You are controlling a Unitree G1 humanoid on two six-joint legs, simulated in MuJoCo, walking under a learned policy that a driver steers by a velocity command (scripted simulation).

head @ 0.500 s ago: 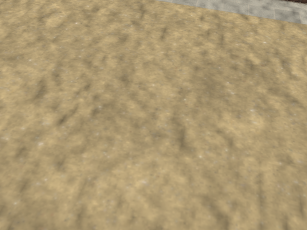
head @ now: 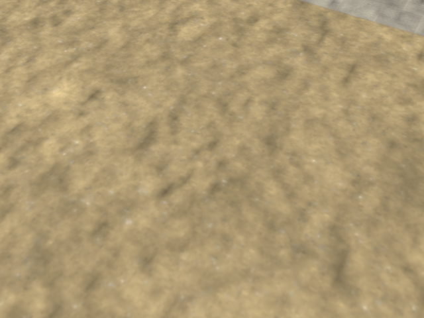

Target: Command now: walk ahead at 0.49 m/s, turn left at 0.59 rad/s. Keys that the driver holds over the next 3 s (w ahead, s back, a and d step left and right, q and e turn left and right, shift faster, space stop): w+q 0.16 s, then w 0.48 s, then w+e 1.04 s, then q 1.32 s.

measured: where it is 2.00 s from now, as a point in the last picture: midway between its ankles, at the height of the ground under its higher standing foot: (209, 171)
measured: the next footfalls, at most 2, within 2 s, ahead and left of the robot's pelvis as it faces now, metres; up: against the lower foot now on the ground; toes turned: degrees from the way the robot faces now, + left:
left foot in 0.38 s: +0.34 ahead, +0.19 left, +0.00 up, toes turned +13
right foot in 0.94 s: +0.69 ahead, +0.02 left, +0.00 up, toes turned +3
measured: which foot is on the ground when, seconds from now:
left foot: up 0.00-0.36, down 0.38-0.94, up 0.96-1.00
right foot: down 0.00-0.38, up 0.40-0.92, down 0.94-1.00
